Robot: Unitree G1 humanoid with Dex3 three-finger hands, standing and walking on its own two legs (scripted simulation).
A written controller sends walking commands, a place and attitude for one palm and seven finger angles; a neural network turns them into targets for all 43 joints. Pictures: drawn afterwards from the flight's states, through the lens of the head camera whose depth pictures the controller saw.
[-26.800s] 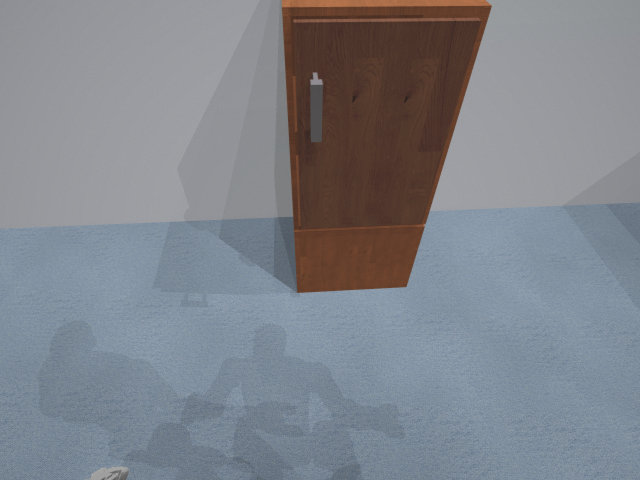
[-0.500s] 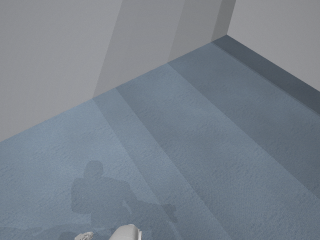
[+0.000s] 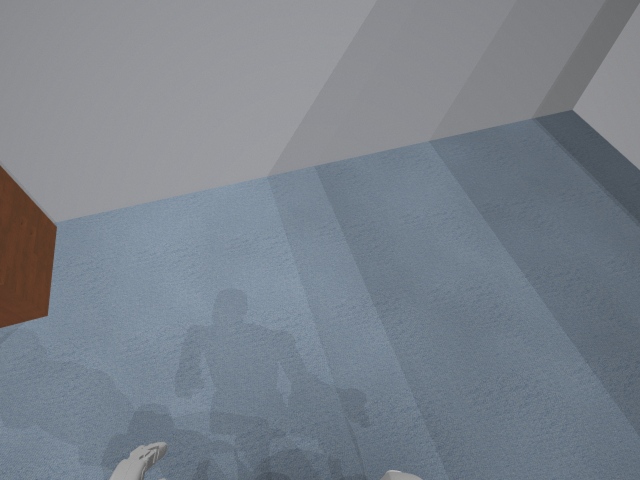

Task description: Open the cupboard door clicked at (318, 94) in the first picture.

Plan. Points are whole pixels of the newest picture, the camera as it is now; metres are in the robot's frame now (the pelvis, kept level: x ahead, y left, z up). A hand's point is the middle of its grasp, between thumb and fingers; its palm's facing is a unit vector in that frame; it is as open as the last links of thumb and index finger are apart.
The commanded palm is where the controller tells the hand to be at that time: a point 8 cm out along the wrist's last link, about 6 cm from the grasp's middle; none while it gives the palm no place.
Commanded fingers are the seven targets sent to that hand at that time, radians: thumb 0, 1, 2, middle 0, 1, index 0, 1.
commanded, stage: turn to face it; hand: left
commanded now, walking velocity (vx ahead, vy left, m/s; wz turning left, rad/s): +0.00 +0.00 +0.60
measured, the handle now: out of the picture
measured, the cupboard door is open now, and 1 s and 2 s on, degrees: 42 42 42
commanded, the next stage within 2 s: take the last steps up to it in 1.66 s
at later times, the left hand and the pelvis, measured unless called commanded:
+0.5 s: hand out of the picture -0.02 +0.21 -0.19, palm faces +0.37 -0.90 -0.25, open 7.4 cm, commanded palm none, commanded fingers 0.00 0.90 0.90 -0.20 -0.30 -0.20 -0.30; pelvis +0.01 -0.01 -0.02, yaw +20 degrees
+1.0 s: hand out of the picture +0.03 +0.17 -0.14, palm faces +0.58 -0.77 -0.27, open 7.4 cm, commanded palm none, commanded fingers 0.00 0.90 0.90 -0.20 -0.30 -0.20 -0.30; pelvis +0.05 -0.05 +0.00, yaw +38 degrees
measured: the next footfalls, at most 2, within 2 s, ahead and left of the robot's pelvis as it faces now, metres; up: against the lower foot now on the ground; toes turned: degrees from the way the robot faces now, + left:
right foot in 0.04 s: +0.04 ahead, -0.13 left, +0.00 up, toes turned -1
left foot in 0.46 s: +0.01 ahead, +0.10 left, +0.00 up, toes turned +24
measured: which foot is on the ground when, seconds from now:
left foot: down 0.00-0.04, up 0.06-0.44, down 0.46-0.86, up 0.88-1.00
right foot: up 0.00-0.02, down 0.04-0.46, up 0.48-0.84, down 0.86-1.00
